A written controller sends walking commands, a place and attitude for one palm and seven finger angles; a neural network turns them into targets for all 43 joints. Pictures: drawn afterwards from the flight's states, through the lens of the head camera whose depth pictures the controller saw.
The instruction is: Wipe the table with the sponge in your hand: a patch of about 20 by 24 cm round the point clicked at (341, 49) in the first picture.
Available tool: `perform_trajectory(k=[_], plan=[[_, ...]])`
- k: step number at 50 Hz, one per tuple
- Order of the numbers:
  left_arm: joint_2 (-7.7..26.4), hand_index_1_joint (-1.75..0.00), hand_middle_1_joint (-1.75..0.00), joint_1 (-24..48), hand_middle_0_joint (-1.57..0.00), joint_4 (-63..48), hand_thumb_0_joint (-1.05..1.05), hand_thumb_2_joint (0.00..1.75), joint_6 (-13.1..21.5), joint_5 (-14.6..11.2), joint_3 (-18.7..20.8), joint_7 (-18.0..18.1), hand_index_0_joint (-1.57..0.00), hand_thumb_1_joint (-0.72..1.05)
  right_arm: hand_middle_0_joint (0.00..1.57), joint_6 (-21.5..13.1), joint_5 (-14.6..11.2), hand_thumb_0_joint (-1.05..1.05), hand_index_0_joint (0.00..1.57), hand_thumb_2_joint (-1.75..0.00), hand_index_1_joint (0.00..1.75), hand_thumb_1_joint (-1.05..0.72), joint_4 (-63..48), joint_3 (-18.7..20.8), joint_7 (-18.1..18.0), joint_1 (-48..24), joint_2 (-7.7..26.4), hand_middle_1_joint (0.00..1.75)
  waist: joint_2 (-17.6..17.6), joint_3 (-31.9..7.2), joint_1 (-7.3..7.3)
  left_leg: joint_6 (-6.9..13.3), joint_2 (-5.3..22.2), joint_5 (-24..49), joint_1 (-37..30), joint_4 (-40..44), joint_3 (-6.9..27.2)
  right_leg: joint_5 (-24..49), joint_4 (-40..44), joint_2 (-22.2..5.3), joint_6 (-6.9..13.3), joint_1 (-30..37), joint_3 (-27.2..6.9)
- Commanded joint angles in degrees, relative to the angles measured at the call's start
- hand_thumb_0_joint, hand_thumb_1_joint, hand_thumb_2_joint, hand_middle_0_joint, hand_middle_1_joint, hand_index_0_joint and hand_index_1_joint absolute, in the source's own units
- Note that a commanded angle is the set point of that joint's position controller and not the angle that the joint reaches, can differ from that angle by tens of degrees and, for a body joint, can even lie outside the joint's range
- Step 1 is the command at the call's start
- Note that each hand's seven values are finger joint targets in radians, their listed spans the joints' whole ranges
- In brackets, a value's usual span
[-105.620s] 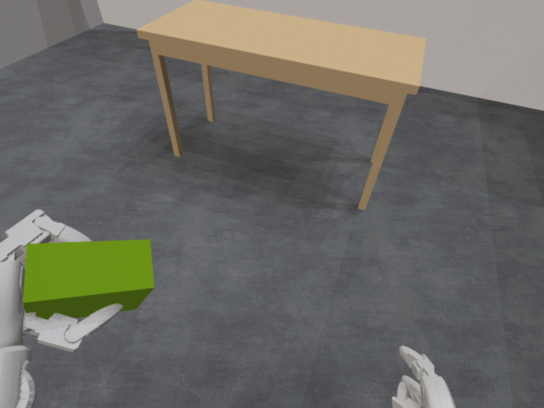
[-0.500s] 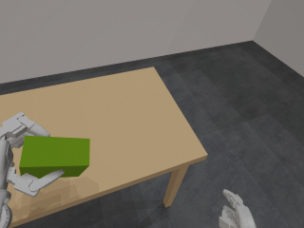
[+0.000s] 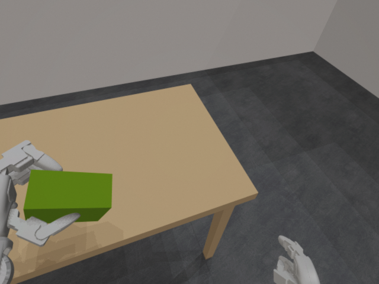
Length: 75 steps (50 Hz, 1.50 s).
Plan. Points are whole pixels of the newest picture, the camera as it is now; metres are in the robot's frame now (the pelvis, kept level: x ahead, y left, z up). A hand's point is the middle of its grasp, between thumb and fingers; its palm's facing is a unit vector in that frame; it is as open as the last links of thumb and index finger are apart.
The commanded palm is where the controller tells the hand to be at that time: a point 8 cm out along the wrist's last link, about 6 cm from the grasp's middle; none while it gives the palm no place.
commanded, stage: shuffle to correct the standing spot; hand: left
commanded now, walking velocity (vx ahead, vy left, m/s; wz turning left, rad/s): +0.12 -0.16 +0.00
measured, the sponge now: (81, 199) +0.23 +0.20 +0.12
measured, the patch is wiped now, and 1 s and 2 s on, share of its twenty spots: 0.00 0.00 0.00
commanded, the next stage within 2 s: come to a stop and stand still in 0.88 s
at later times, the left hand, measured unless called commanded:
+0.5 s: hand (49, 188) +0.22 +0.23 +0.16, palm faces +0.28 -0.86 -0.42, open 10.0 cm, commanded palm +0.16 +0.28 +0.18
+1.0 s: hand (61, 186) +0.23 +0.22 +0.16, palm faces +0.25 -0.87 -0.43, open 10.0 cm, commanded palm +0.17 +0.27 +0.18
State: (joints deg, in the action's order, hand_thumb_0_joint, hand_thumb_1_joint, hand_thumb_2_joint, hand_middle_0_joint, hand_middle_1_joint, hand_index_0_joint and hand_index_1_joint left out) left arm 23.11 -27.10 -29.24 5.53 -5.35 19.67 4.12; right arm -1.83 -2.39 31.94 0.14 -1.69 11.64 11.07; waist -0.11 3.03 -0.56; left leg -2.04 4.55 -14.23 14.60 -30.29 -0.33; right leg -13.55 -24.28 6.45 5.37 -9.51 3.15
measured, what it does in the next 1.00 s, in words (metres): stands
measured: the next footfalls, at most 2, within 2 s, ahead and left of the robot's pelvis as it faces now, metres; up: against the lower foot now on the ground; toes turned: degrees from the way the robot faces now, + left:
none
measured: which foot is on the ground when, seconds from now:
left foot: down 0.00-1.00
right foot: down 0.00-1.00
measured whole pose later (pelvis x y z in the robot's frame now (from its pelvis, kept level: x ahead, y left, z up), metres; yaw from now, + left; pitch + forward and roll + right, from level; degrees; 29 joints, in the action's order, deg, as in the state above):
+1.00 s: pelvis +0.01 -0.01 +0.00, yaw -1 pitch -1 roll -1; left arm 24.4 -28.8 -30.3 5.7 -6.0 20.3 4.0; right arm -1.0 -2.6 31.4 0.4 -1.6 11.6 11.4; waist 0.7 2.7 -1.8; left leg -2.2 5.5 -15.7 15.6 -32.0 -0.3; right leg -14.9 -26.0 7.4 6.3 -10.6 3.1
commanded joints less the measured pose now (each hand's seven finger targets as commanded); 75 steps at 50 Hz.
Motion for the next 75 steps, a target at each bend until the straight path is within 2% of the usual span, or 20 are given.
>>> perform_trajectory(k=[1, 7, 15, 27, 34, 45, 51, 52, 53, 54, 55, 58, 59, 61, 63, 64, 65, 69, 70, 75], plan=[[9.44, -1.6, -1.6, 3.71, -1.2, -11.71, 0.0, 1.3, 4.4, -0.54, 7.57, 1.57, -1.2, 0.1, 0.2, -3.04, 0.04, 0.0, 0.2, -0.9, 0.3, -0.9, -9.56, 2.17, -0.55, -5.33, 6.69, 0.3, 5.21, -5.8, -0.15, 4.77, 3.66, 0.45, -3.34, 4.72, 5.21, 6.06, 6.19, -8.79, -2.7, -2.58, -8.27], [8.92, -1.6, -1.6, 4.16, -1.2, -11.96, 0.0, 1.3, 4.44, -0.45, 7.12, 1.67, -1.2, 0.1, 0.2, -3.1, 0.04, 0.0, 0.2, -0.9, 0.3, -0.9, -9.59, 2.13, -0.67, -4.98, 6.75, 0.3, 4.19, -6.26, -0.31, 4.6, 2.59, -2.31, -3.79, 4.14, 4.62, 4.8, 7.13, -9.22, -2.08, -3.48, -9.43], [10.36, -1.6, -1.6, 4.06, -1.2, -13.14, 0.0, 1.3, 4.62, -0.36, 8.03, 1.73, -1.2, 0.1, 0.2, -3.95, 0.24, 0.0, 0.2, -0.9, 0.3, -0.9, -9.17, 2.38, -0.79, -4.92, 6.88, 0.3, 5.7, -10.11, 0.02, 5.03, 5.31, 15.89, -7.57, 3.91, 6.06, 14.46, 3.08, -8.42, -2.75, -0.05, -6.3], [9.55, -1.6, -1.6, 2.91, -1.2, -11.76, 0.0, 1.3, 4.13, -1.02, 7.68, 1.36, -1.2, 0.1, 0.2, -2.86, -0.11, 0.0, 0.2, -0.9, 0.3, -0.9, -9.66, 2.37, -0.51, -4.85, 7.06, 0.3, 3.21, -7.3, -0.38, 4.25, 2.95, 3.11, -4.06, 2.5, 4.66, 8.52, 5.67, -9.7, -1.52, -3.03, -9.03], [9.86, -1.6, -1.6, 7.43, -1.2, -13.49, 0.0, 1.3, 4.25, -0.82, 7.0, 1.48, -1.2, 0.1, 0.2, -3.01, -0.14, 0.0, 0.2, -0.9, 0.3, -0.9, -9.31, 2.57, -0.79, -5.5, 7.21, 0.3, 5.12, -7.33, -0.37, 4.62, 4.1, 3.6, -5.34, 2.11, 4.73, 9.33, 4.43, -9.05, -1.84, -5.34, -9.84], [10.95, -1.6, -1.6, 0.59, -1.2, -13.26, 0.0, 1.3, 4.36, -1.21, 9.48, 1.75, -1.2, 0.1, 0.2, -2.36, -0.21, 0.0, 0.2, -0.9, 0.3, -0.9, -10.03, 2.53, -0.35, -5.37, 6.81, 0.3, 3.74, -10.02, -0.18, 4.54, 2.92, 10.4, -5.86, -0.47, 3.29, 16.63, 3.35, -10.27, -2.41, -1.37, -9.48], [10.11, -1.6, -1.6, 0.78, -1.2, -11.43, 0.0, 1.3, 4.31, -1.34, 9.16, 1.87, -1.2, 0.1, 0.2, -2.17, -0.26, 0.0, 0.2, -0.9, 0.3, -0.9, -9.67, 2.21, -0.37, -5.29, 6.91, 0.3, 2.75, -8.59, -0.21, 4.15, 1.17, 5.79, -4.66, -0.92, 2.15, 16.0, 5.67, -11.31, -3.17, -1.59, -11.16], [50.53, -1.6, -1.6, 55.23, -1.2, -18.51, 0.0, 1.3, 8.94, 5.79, 40.09, 1.31, -1.2, 0.1, 0.2, -7.85, 1.81, 0.0, 0.2, -0.9, 0.3, -0.9, -3.53, 5.62, -1.41, 7.76, 8.04, 0.3, -12.22, -0.21, 0.91, 2.08, -1.37, -0.36, -2.36, -1.74, -11.85, 22.29, 11.59, -6.39, -13.86, -8.53, -8.43], [18.89, -1.6, -1.6, 28.69, -1.2, 7.96, 0.0, 1.3, 7.43, 2.1, 16.59, -1.03, -1.2, 0.1, 0.2, -8.12, 2.11, 0.0, 0.2, -0.9, 0.3, -0.9, -6.62, 3.6, -1.71, -2.33, 5.41, 0.3, -6.27, -7.38, 2.08, 3.05, -5.61, 3.73, -0.55, -0.09, -5.62, 28.39, 3.16, -11.22, -7.07, -0.58, -14.48], [16.81, -1.6, -1.6, 20.32, -1.2, -0.95, 0.0, 1.3, 7.75, -0.18, 15.93, 1.1, -1.2, 0.1, 0.2, -6.62, 0.65, 0.0, 0.2, -0.9, 0.3, -0.9, -7.8, 3.97, -0.88, -3.38, 6.88, 0.3, 1.77, -11.05, 2.82, 3.36, -3.06, 5.53, -2.93, -1.09, -2.94, 26.39, 1.1, -14.53, -4.68, 2.72, -17.49], [12.21, -1.6, -1.6, 18.8, -1.2, 4.68, 0.0, 1.3, 7.43, 0.96, 11.04, 0.5, -1.2, 0.1, 0.2, -7.04, 0.85, 0.0, 0.2, -0.9, 0.3, -0.9, -6.93, 4.09, -0.96, -1.32, 7.19, 0.3, 3.88, -11.22, 1.99, 3.22, -2.8, 4.42, -3.58, -2.97, -4.79, 24.17, 1.41, -14.2, -3.96, 2.14, -18.12], [6.66, -1.6, -1.6, 12.13, -1.2, -4.7, 0.0, 1.3, 9.47, 0.84, 4.09, 0.03, -1.2, 0.1, 0.2, -7.59, 0.85, 0.0, 0.2, -0.9, 0.3, -0.9, -7.62, 3.68, 1.12, -2.98, 8.01, 0.3, 5.15, -10.92, 2.93, 5.8, -0.45, 7.45, -5.68, 1.2, -1.64, 21.16, -0.63, -12.28, -9.66, 0.83, -14.24], [3.0, -1.6, -1.6, 8.0, -1.2, -4.75, 0.0, 1.3, 9.47, 0.66, 1.31, 0.26, -1.2, 0.1, 0.2, -7.8, 0.31, 0.0, 0.2, -0.9, 0.3, -0.9, -7.4, 3.37, 1.83, -4.53, 7.29, 0.3, 5.29, -10.63, 2.77, 6.54, 1.05, 9.53, -8.28, 2.09, -0.02, 18.34, -2.22, -11.06, -9.61, -1.61, -12.37], [5.73, -1.6, -1.6, 6.06, -1.2, -7.89, 0.0, 1.3, 9.45, 1.47, 3.62, 0.88, -1.2, 0.1, 0.2, -7.65, 0.62, 0.0, 0.2, -0.9, 0.3, -0.9, -8.71, 3.29, 2.13, -5.03, 7.57, 0.3, 0.08, -9.05, 3.02, 6.3, 1.92, 8.31, -3.86, 2.25, 1.24, 11.62, -0.63, -10.08, -9.05, -0.95, -10.75], [9.69, -1.6, -1.6, 5.59, -1.2, -8.23, 0.0, 1.3, 9.58, 1.8, 7.94, 1.6, -1.2, 0.1, 0.2, -7.74, 0.9, 0.0, 0.2, -0.9, 0.3, -0.9, -8.82, 3.14, 1.48, -5.08, 7.6, 0.3, -6.82, -7.15, 2.85, 4.64, -0.64, 4.26, -2.51, 1.28, 0.31, 6.76, 4.91, -11.31, -6.94, -2.29, -12.8], [13.36, -1.6, -1.6, 4.74, -1.2, -8.88, 0.0, 1.3, 9.76, 1.84, 11.78, 2.42, -1.2, 0.1, 0.2, -7.47, 0.94, 0.0, 0.2, -0.9, 0.3, -0.9, -7.89, 2.93, 0.99, -5.64, 7.58, 0.3, -6.34, -6.72, 2.73, 4.27, -1.31, 3.22, -3.68, 1.46, 0.29, 4.17, 6.16, -12.08, -5.11, -4.36, -12.99], [12.33, -1.6, -1.6, 4.55, -1.2, -8.54, 0.0, 1.3, 9.94, 1.46, 11.99, 2.4, -1.2, 0.1, 0.2, -7.35, 1.24, 0.0, 0.2, -0.9, 0.3, -0.9, -8.62, 2.83, 0.48, -5.35, 7.26, 0.3, -7.07, -6.55, 2.12, 4.14, -1.77, 2.95, -3.59, 1.54, 0.79, 2.17, 6.85, -12.6, -4.01, -4.86, -12.85], [14.96, -1.6, -1.6, 7.88, -1.2, -13.96, 0.0, 1.3, 11.47, 1.13, 14.67, 2.72, -1.2, 0.1, 0.2, -8.02, 1.45, 0.0, 0.2, -0.9, 0.3, -0.9, -8.56, 2.23, -0.97, -6.37, 7.07, 0.3, 4.85, -7.28, 1.68, 4.5, 0.77, 5.5, -6.25, 7.23, 3.61, 3.97, 4.07, -10.17, -3.32, -4.81, -10.83], [12.97, -1.6, -1.6, 8.27, -1.2, -13.94, 0.0, 1.3, 11.66, 1.2, 13.2, 2.61, -1.2, 0.1, 0.2, -8.26, 1.61, 0.0, 0.2, -0.9, 0.3, -0.9, -8.68, 2.15, -1.07, -5.64, 6.93, 0.3, 6.94, -8.89, 1.71, 4.85, 1.77, 7.53, -6.0, 8.56, 4.82, 5.77, 2.13, -9.3, -3.53, -2.28, -9.26], [7.67, -1.6, -1.6, 9.72, -1.2, -13.42, 0.0, 1.3, 11.32, 2.29, 7.16, 2.05, -1.2, 0.1, 0.2, -10.56, 2.0, 0.0, 0.2, -0.9, 0.3, -0.9, -7.7, 1.89, -0.46, -4.12, 7.05, 0.3, 8.14, -12.04, 1.94, 4.61, 3.5, 14.65, -7.73, 9.18, 4.95, 9.53, -0.05, -8.38, -4.18, 0.87, -5.83]])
